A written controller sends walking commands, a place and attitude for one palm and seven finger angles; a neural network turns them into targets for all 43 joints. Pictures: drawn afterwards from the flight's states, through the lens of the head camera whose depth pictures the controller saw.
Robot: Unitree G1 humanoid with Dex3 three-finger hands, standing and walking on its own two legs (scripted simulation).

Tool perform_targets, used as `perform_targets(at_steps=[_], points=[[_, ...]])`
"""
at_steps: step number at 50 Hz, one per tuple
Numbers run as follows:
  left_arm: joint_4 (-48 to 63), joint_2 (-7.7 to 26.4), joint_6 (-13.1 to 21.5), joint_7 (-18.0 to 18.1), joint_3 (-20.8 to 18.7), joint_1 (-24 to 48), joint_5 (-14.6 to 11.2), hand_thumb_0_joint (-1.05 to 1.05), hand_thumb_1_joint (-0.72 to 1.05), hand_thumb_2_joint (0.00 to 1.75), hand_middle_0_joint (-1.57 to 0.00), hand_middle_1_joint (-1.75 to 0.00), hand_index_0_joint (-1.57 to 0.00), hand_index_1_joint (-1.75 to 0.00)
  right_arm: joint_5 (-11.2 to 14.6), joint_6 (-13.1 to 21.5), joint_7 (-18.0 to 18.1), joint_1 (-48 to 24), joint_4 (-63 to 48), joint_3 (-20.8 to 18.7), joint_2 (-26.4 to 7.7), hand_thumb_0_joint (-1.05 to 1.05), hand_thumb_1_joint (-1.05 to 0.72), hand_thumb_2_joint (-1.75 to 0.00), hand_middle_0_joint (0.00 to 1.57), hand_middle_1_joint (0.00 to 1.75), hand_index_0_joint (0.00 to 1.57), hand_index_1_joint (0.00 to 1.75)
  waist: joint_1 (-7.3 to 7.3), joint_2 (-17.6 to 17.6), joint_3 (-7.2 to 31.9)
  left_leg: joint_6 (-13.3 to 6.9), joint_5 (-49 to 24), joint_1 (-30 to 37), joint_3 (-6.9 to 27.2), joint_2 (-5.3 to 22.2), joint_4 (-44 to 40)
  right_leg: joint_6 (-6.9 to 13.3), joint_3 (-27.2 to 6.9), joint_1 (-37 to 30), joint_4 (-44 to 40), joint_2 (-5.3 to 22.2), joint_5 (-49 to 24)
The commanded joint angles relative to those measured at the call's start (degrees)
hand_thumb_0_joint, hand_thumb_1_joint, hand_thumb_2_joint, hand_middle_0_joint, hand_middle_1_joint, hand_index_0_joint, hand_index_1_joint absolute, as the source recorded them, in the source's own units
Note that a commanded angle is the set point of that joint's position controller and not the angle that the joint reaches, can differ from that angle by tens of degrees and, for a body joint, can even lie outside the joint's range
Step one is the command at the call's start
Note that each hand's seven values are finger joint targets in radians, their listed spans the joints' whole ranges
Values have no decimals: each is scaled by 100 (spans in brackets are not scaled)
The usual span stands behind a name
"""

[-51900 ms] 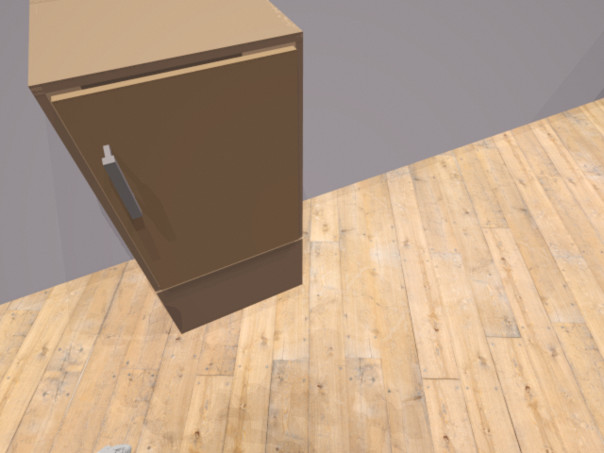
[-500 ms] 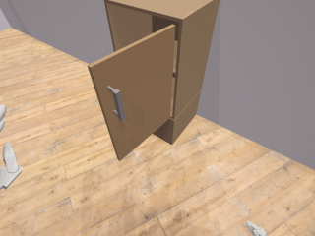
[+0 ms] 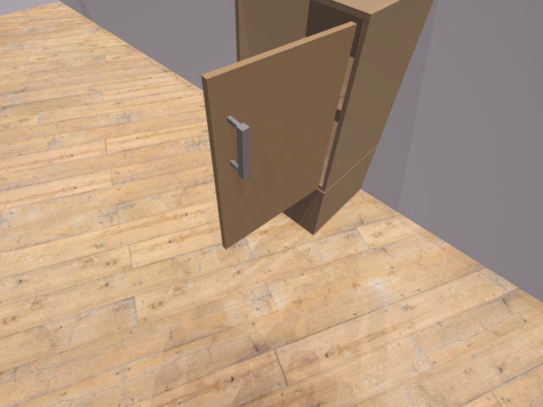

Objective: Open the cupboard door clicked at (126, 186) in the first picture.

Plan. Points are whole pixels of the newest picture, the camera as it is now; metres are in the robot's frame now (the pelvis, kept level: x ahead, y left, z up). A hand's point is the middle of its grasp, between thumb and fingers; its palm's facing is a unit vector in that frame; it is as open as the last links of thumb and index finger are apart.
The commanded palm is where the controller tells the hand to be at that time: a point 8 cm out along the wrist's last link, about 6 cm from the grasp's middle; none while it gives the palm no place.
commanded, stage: let the arm hang, fingers relaxed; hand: left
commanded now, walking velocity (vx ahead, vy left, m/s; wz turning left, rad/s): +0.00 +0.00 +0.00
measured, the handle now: (238, 148) +0.62 +0.12 -0.02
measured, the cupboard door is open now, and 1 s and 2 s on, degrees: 83 83 83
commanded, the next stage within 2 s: look to check the result in 0.68 s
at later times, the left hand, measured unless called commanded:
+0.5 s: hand out of the picture +0.04 +0.23 -0.16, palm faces -0.02 -0.97 -0.26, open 7.3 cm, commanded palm none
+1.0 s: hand out of the picture +0.08 +0.24 -0.16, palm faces -0.04 -0.96 -0.28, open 7.3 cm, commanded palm none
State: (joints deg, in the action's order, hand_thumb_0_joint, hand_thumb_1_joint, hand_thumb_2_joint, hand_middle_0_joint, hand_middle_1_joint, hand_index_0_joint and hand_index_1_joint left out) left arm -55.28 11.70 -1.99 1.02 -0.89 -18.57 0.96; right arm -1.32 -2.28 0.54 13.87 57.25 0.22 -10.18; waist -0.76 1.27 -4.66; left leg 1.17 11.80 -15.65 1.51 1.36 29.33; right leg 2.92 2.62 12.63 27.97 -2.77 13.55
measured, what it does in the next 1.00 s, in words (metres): stands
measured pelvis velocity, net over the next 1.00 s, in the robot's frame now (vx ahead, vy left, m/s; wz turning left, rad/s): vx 0.03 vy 0.02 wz -0.03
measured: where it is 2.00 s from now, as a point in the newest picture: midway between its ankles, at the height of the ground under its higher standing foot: outside the picture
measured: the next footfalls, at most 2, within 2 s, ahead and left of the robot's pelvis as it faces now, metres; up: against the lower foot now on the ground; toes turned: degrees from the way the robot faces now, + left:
none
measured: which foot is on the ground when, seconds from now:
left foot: down 0.00-1.00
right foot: down 0.00-1.00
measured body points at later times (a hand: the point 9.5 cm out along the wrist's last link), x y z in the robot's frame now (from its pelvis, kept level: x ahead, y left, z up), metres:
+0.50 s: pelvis +0.00 +0.03 +0.01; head +0.01 +0.02 +0.46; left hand +0.05 +0.28 -0.14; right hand +0.00 -0.22 -0.15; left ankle +0.04 +0.13 -0.74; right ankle +0.02 -0.09 -0.74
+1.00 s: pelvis +0.03 +0.02 +0.01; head +0.05 +0.02 +0.46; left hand +0.08 +0.29 -0.13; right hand +0.07 -0.24 -0.14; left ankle +0.04 +0.13 -0.74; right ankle +0.02 -0.09 -0.74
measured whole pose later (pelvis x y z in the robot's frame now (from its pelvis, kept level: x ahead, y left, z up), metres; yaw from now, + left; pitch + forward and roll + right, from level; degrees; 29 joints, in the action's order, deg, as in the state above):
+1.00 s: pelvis +0.03 +0.02 +0.01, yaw -2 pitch -1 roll +0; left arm -65.5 14.6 0.7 0.7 -1.1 -8.5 0.9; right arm -1.0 0.2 1.0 8.0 64.8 -0.9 -14.6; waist 0.7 -0.7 -4.0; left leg -0.9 9.1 -8.9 -1.2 -0.7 19.2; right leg 0.8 -0.1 7.4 19.8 -0.7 11.1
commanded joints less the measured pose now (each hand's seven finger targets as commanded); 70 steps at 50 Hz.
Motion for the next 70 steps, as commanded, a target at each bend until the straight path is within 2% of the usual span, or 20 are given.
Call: perform_targets(at_steps=[1,4,8,14,19,22,24,27,35,41,46,53,55,58,63,65,67,70], points=[[-34,760,277,25,-147,203,-32,0,90,90,-20,-30,-20,-30,3,185,77,-4,-104,-180,-709,0,-90,-90,20,30,20,30,100,-637,491,-308,485,178,398,342,-888,53,-913,-103,-1046,713,327],[-353,748,289,24,-137,221,-38,0,90,90,-20,-30,-20,-30,6,217,99,125,122,-216,-818,0,-90,-90,20,30,20,30,105,-336,478,-333,536,277,441,384,-1033,60,-842,-84,-1085,704,403],[-614,781,275,29,-153,272,-23,0,90,90,-20,-30,-20,-30,-1,220,110,206,315,-245,-884,0,-90,-90,20,30,20,30,103,-47,73,-353,746,136,467,411,-1221,53,-790,106,-1136,708,641],[-761,826,250,43,-177,293,-9,0,90,90,-20,-30,-20,-30,-21,227,105,219,463,-259,-890,0,-90,-90,20,30,20,30,76,-209,7,-368,1005,45,529,410,-1389,35,-803,127,-1057,696,733],[-758,884,251,41,-182,441,2,0,90,90,-20,-30,-20,-30,-30,225,85,172,497,-274,-915,0,-90,-90,20,30,20,30,93,-104,-112,-360,1023,15,525,384,-1404,17,-831,251,-1080,722,845],[-745,928,272,37,-200,517,2,0,90,90,-20,-30,-20,-30,-32,249,75,121,497,-277,-916,0,-90,-90,20,30,20,30,84,-181,26,-363,902,63,518,378,-1396,18,-845,140,-1063,739,676],[-734,945,298,36,-192,593,-4,0,90,90,-20,-30,-20,-30,-24,281,74,76,493,-273,-944,0,-90,-90,20,30,20,30,93,-240,134,-351,577,185,490,404,-1380,21,-824,48,-1013,767,344],[-732,953,310,36,-180,679,-7,0,90,90,-20,-30,-20,-30,-19,298,77,-30,501,-261,-966,0,-90,-90,20,30,20,30,85,-307,113,-337,362,216,498,439,-1397,8,-791,-11,-986,776,118],[-715,1086,378,39,-183,840,-21,0,90,90,-20,-30,-20,-30,14,338,85,-244,495,-265,-1138,0,-90,-90,20,30,20,30,111,-126,448,-317,-584,706,366,443,-1205,-15,-802,-213,-1052,840,-525],[-737,1156,385,41,-179,960,-23,0,90,90,-20,-30,-20,-30,10,336,84,-393,514,-259,-1214,0,-90,-90,20,30,20,30,139,-231,444,-297,-723,825,349,465,-1246,-22,-815,-285,-1114,869,-674],[-757,1227,396,39,-170,1021,-30,0,90,90,-20,-30,-20,-30,18,341,87,-509,523,-253,-1308,0,-90,-90,20,30,20,30,142,-103,529,-296,-929,968,335,489,-1249,-26,-808,-378,-1133,888,-937],[-774,1318,397,30,-156,1082,-32,0,90,90,-20,-30,-20,-30,18,332,76,-631,525,-244,-1418,0,-90,-90,20,30,20,30,143,-154,484,-279,-876,1023,328,498,-1320,-36,-831,-395,-1227,903,-881],[-759,1357,413,33,-167,1070,-31,0,90,90,-20,-30,-20,-30,21,334,76,-672,505,-251,-1479,0,-90,-90,20,30,20,30,132,-70,559,-284,-981,1099,322,493,-1282,-30,-833,-431,-1228,899,-1025],[-772,1383,413,32,-156,1113,-37,0,90,90,-20,-30,-20,-30,17,346,75,-688,527,-238,-1480,0,-90,-90,20,30,20,30,137,-136,625,-274,-1125,1144,312,505,-1299,-34,-826,-518,-1202,917,-1198],[-772,1410,416,33,-160,1138,-40,0,90,90,-20,-30,-20,-30,14,351,80,-723,530,-228,-1518,0,-90,-90,20,30,20,30,134,-190,627,-257,-1237,1170,287,518,-1314,-28,-821,-592,-1206,930,-1346],[-757,1444,429,35,-164,1127,-34,0,90,90,-20,-30,-20,-30,27,347,78,-741,513,-239,-1554,0,-90,-90,20,30,20,30,129,-84,619,-260,-1215,1193,288,513,-1306,-27,-837,-579,-1241,919,-1351],[-763,1433,420,34,-158,1154,-41,0,90,90,-20,-30,-20,-30,17,354,80,-733,528,-228,-1531,0,-90,-90,20,30,20,30,128,-183,594,-248,-1253,1178,273,514,-1326,-31,-831,-611,-1228,933,-1393],[-755,1451,433,36,-162,1128,-40,0,90,90,-20,-30,-20,-30,26,349,80,-738,514,-231,-1554,0,-90,-90,20,30,20,30,124,-92,643,-254,-1268,1226,254,518,-1301,-28,-834,-628,-1249,927,-1461]])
